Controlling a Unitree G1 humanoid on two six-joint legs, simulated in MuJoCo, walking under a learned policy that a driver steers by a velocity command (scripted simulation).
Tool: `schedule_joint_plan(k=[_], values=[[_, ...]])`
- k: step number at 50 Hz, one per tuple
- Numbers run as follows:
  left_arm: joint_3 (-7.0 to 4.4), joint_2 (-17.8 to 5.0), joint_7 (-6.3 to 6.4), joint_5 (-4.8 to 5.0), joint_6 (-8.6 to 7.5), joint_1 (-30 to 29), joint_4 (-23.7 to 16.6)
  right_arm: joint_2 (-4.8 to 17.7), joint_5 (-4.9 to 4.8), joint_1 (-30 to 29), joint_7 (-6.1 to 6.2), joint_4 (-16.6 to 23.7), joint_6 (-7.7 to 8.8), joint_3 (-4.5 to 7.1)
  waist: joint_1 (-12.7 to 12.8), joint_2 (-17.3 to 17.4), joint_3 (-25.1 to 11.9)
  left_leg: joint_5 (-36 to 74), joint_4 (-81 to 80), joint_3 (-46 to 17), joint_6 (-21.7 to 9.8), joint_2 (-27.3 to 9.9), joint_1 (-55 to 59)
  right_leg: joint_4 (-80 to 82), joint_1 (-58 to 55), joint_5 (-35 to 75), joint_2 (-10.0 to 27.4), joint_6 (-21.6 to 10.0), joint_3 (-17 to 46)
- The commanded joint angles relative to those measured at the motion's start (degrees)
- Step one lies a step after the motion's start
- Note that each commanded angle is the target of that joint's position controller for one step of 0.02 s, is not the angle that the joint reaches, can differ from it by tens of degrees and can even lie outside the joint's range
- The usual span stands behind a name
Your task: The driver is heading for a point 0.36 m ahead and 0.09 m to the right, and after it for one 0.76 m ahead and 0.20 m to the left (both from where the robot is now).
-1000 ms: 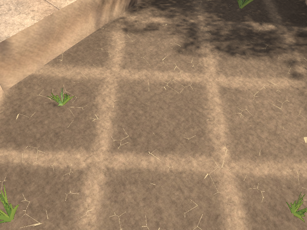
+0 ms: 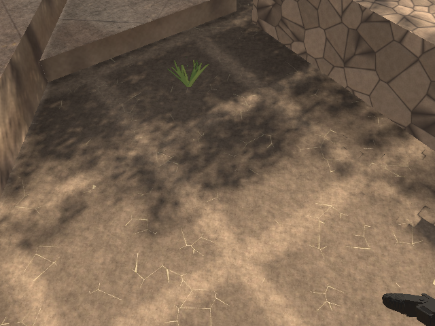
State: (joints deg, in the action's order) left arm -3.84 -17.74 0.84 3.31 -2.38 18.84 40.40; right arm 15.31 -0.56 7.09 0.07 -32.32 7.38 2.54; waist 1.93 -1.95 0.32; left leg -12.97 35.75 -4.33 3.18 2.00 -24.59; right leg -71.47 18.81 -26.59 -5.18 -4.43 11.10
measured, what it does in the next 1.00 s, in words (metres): walks ahead: right foot, then left foot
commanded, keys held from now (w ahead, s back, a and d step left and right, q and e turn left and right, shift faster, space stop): w+e+shift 0.20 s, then q+shift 0.80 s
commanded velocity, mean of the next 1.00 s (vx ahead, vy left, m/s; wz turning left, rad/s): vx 0.43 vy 0.00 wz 0.15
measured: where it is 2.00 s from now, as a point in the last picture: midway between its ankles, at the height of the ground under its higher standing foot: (244, 313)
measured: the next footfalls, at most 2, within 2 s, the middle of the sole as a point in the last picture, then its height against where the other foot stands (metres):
right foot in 0.38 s outside the picture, level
left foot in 0.82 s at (213, 301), level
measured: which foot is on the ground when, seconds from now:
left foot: down 0.00-0.36, up 0.38-0.80, down 0.82-1.00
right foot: up 0.00-0.36, down 0.38-0.82, up 0.84-1.00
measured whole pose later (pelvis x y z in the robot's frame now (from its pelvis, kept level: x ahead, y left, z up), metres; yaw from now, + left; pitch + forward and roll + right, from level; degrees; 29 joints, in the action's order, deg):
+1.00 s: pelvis +0.48 -0.02 +0.02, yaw +13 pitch +3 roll -2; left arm -4.4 -16.7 1.2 -0.4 -0.1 -0.7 40.9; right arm 18.4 -0.6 14.1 0.8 -34.6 -1.2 5.1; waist -1.9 -0.5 4.6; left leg -8.8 29.9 -3.2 -3.8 2.8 -23.5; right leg -63.0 30.6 -24.5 -1.5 1.8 3.4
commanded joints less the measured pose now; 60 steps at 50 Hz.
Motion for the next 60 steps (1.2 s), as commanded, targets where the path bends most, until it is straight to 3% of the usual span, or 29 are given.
schedule_joint_plan(k=[1, 2, 3, 5, 10, 12, 14, 16, 18, 19, 20, 21, 22, 23, 24, 26, 28, 33, 37, 40, 41, 42, 43, 44, 45, 46, 48, 52, 60], values=[[0.75, -2.47, -0.61, -1.78, -0.82, -6.39, -8.0, 7.36, 1.07, 13.87, 0.26, -0.45, -0.8, 3.25, -8.2, 3.79, -2.39, -18.18, -19.54, -28.64, -10.84, -19.9, 33.35, -14.13, 34.69, 8.59, 8.44, 0.87, -4.29], [0.47, -2.13, -1.06, -2.05, -0.72, -8.76, -9.29, 6.52, 1.42, 13.18, 0.2, -2.01, -0.9, 2.9, -7.06, 3.1, 0.63, -10.4, -19.91, -21.8, -10.36, -17.67, 28.8, -11.2, 33.24, 10.2, 10.15, 0.77, -4.02], [0.42, -1.66, -1.57, -1.29, -0.27, -9.02, -10.0, 5.0, 1.47, 12.3, 0.08, -3.39, -0.74, 2.37, -5.75, 5.55, 1.77, -6.12, -20.6, -16.8, -9.66, -16.5, 25.54, -9.68, 31.41, 10.62, 11.7, 0.69, -4.04], [0.85, -0.13, -2.23, -0.31, 0.83, -9.56, -10.93, 2.44, 0.52, 12.31, -0.34, -6.13, -0.62, 1.6, -4.5, 7.26, 2.65, 0.32, -21.56, -9.94, -9.17, -15.55, 23.73, -8.4, 32.25, 10.76, 13.23, 0.66, -4.76], [1.39, -1.18, -3.36, -1.18, 0.77, -14.66, -13.28, 7.09, 1.26, 10.61, 0.49, -8.97, -0.39, 2.22, -3.35, 4.99, 7.32, 11.17, -26.97, 3.87, -8.96, -15.12, 19.58, 3.41, 32.84, 22.92, 13.1, 2.45, -7.61], [2.4, 1.31, -4.08, -2.16, -0.46, -20.9, -14.7, 7.18, 1.07, 14.37, 0.65, -11.16, -0.54, 1.65, -5.55, 0.83, 10.58, 23.38, -27.31, 7.37, -8.15, -13.33, 16.76, 17.75, 26.35, 27.34, 10.01, 1.21, -11.02], [2.64, 2.21, -5.32, -2.37, -2.25, -23.53, -15.62, 10.73, 0.17, 18.29, 0.56, -13.68, -0.99, 1.76, -5.63, 1.91, 9.5, 41.38, -27.39, 8.77, -8.99, -14.16, 16.67, 29.13, 13.98, 29.57, 4.98, -0.12, -15.44], [0.73, -1.77, -5.45, -2.85, -2.94, -19.78, -14.91, 14.69, -1.24, 19.8, 0.75, -15.46, -1.57, 2.24, -1.54, 7.68, 3.95, 60.96, -19.92, 8.27, -9.37, -15.59, 23.91, 34.64, 4.96, 26.05, 0.7, -2.13, -17.01], [-1.63, -6.37, -3.93, -3.81, -2.44, -2.52, -10.04, 14.82, -1.61, 16.91, 0.76, -16.2, -2.29, 1.65, 9.72, 10.1, -4.33, 64.61, 1.07, 8.05, -6.97, -13.79, 20.76, 44.57, -16.19, 37.69, 2.9, -5.49, -13.45], [-2.18, -10.41, -2.58, -5.82, -1.81, 4.7, -7.8, 10.37, -0.07, 17.54, 0.76, -13.79, -1.96, 0.55, 9.87, 3.29, -12.83, 24.16, 22.22, 6.76, -4.14, -7.4, 6.4, 37.15, -36.61, 62.1, 15.2, -7.67, -1.96], [-0.61, -11.25, -1.88, -8.38, -1.84, 3.48, -9.66, 3.36, 0.77, 29.9, -0.31, -15.07, -1.33, -1.53, 2.43, -10.17, -29.3, -27.05, 44.37, -4.68, -2.44, 0.05, -4.87, 30.13, -51.13, 93.63, 34.12, -16.43, 17.81], [-1.01, -8.65, -2.1, -7.72, -1.22, 4.74, -9.3, 11.24, -1.39, 27.55, -0.43, -16.81, -1.14, 0.46, 6.51, -5.48, -36.96, -25.55, 48.58, -10.92, -1.53, -0.57, -4.0, 36.73, -46.05, 85.6, 33.24, -19.14, 18.33], [-0.75, -7.64, -2.31, -6.17, -1.31, 0.23, -8.3, 11.1, -2.77, 20.55, 0.02, -13.95, -1.95, 1.02, 4.17, -3.55, -25.16, -21.48, 45.43, -5.64, -0.47, -3.91, -9.12, 41.16, -36.68, 73.58, 29.98, -16.94, 10.55], [-0.13, -4.61, -2.24, -4.3, -1.89, -4.03, -7.08, 8.55, -2.08, 16.47, 0.94, -12.82, -2.96, 0.66, 1.76, 0.81, -15.46, -17.05, 40.52, -2.18, 0.36, -6.6, -11.76, 44.94, -27.07, 63.22, 26.17, -13.7, 5.18], [0.54, -2.24, -2.19, -3.79, -2.23, -7.29, -6.73, 7.04, -1.55, 16.88, 1.49, -13.61, -4.6, 0.83, -0.75, 0.49, -10.11, -14.58, 39.61, -0.91, 1.32, -7.88, -9.79, 48.25, -18.42, 57.01, 24.21, -12.19, 0.64], [0.43, -1.21, -2.37, -4.81, -2.41, -13.17, -6.72, 3.94, -1.41, 20.8, 1.88, -14.09, -7.71, 1.04, -5.02, -2.45, -6.03, -11.89, 38.88, 0.63, 2.85, -8.84, -1.32, 54.8, -3.22, 47.98, 23.1, -10.91, -6.91], [0.17, -1.56, -1.93, -5.46, -2.77, -16.75, -6.0, 3.5, -1.12, 19.56, 2.49, -12.02, -9.1, 1.63, -6.59, -3.87, -3.41, -9.69, 35.32, 1.63, 3.7, -9.41, -1.61, 57.71, 2.25, 44.73, 22.91, -10.67, -12.43], [-0.87, -3.94, 0.51, -4.47, -1.6, -18.23, -3.86, 3.71, -0.09, 12.54, 0.66, -7.98, -9.61, 1.76, -5.19, -2.95, -4.37, 7.82, 17.21, 3.95, 1.08, -10.35, -0.14, 56.63, -2.14, 36.47, 21.71, -8.87, -20.93], [-1.97, -6.31, 0.29, -2.6, 0.19, -17.38, -2.5, 6.67, -0.33, 7.71, -1.38, -4.04, -11.07, 2.88, -3.7, -2.93, -3.07, 3.32, 10.0, 6.76, -1.8, -9.52, -0.48, 52.82, -8.23, 31.36, 25.25, -6.88, -21.32], [-2.47, -6.23, -0.09, -1.08, 1.42, -17.13, -1.29, 7.62, -0.15, 8.58, -1.55, -2.46, -11.23, 4.03, -5.06, -0.94, -2.49, 2.32, 0.95, 9.89, -5.49, -6.48, 3.93, 43.27, -9.91, 30.52, 24.95, -2.03, -23.56], [-2.33, -4.72, -0.35, -1.08, 1.85, -14.37, -0.18, 10.35, 0.46, 12.51, -0.89, -3.26, -10.87, 5.36, -6.09, 4.67, -2.8, 10.7, -4.69, 7.35, -8.13, -4.95, 9.79, 32.79, -7.25, 27.64, 21.22, 1.12, -25.34], [-2.16, -3.94, -0.49, -3.16, 2.08, -12.45, -1.52, 19.01, 0.36, 13.95, 0.39, -2.27, -10.29, 7.68, -4.65, 22.69, -0.77, 42.48, -10.33, -11.82, -14.62, -14.57, 16.22, 13.79, 6.2, 3.93, 12.23, 6.64, -27.83], [-1.62, -3.04, -0.21, -4.61, 2.2, -15.05, -4.45, 20.33, 2.39, 12.64, -0.01, -0.19, -8.68, 7.07, -3.07, 24.82, -6.86, 34.02, -14.18, -32.2, -25.33, -21.05, 22.5, -0.28, 20.08, -14.41, 2.97, 9.21, -15.95], [-1.9, -5.07, -0.12, -4.12, 2.13, -17.34, -4.09, 17.93, 2.1, 12.82, -1.14, 0.4, -7.03, 6.63, -5.47, 14.46, -10.83, 26.1, -16.84, -31.12, -24.71, -21.49, 24.08, -4.04, 22.0, -12.45, 3.62, 7.74, -7.72], [-1.82, -4.32, 0.13, -3.12, 1.85, -19.22, -4.59, 16.61, 1.13, 11.36, -1.1, 0.41, -6.09, 6.29, -4.52, 10.01, -9.26, 21.26, -16.65, -27.61, -22.09, -19.38, 23.58, -3.17, 23.35, -7.38, 4.16, 6.06, -5.92], [-1.87, -4.14, 0.64, -3.51, 1.71, -19.05, -3.71, 14.71, -0.31, 8.6, -0.62, 0.78, -6.15, 5.89, -3.0, 5.53, -7.55, 17.98, -16.13, -23.92, -19.13, -17.05, 21.68, 0.24, 23.56, -2.89, 5.39, 5.55, -4.93], [-2.19, -4.92, 0.88, -4.06, 1.58, -19.4, -3.28, 11.77, -0.67, 3.64, 1.2, 2.88, -7.4, 4.94, -1.04, 7.45, -8.04, 17.97, -15.66, -19.79, -16.31, -13.71, 17.19, 6.85, 18.76, 2.91, 5.51, 5.66, -4.2], [-1.22, -1.98, 0.25, -3.08, 1.41, -19.46, -1.61, 12.88, -0.24, 4.73, 2.77, 4.06, -8.73, 5.71, -1.84, 6.62, -10.3, 19.76, -14.17, -19.74, -15.41, -11.03, 18.13, 20.13, 14.73, 6.19, 1.83, 8.02, -3.92], [-2.09, -4.33, -0.92, -2.65, 0.88, -17.06, -0.16, 13.16, -0.36, 1.91, 2.2, 6.27, -10.36, 6.07, -2.77, 12.88, -7.42, 4.97, -14.1, -27.76, -12.95, -7.68, 11.37, 36.23, 4.34, 8.73, 0.18, 6.97, -3.06]])
Keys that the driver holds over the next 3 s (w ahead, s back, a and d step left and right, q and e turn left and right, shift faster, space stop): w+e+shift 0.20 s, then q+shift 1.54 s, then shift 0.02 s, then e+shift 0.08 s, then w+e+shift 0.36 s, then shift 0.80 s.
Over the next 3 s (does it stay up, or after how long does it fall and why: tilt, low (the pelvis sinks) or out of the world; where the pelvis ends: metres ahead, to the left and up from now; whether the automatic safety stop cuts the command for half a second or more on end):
stays up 0.83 0.17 0.02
